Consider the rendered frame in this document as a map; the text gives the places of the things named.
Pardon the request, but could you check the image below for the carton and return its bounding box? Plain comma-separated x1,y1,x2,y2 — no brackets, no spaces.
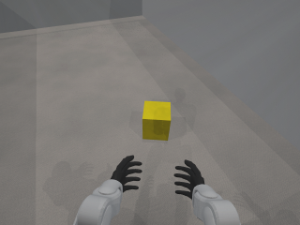
142,100,171,141

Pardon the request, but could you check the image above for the robot right forearm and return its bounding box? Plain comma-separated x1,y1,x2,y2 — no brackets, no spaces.
192,184,241,225

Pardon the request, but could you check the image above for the robot right hand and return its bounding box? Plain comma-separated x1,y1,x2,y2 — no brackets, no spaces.
174,159,205,200

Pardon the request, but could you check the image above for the robot left hand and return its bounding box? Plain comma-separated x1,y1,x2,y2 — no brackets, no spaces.
111,155,142,192

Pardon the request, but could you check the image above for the robot left forearm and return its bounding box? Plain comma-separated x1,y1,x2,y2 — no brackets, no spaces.
73,179,123,225

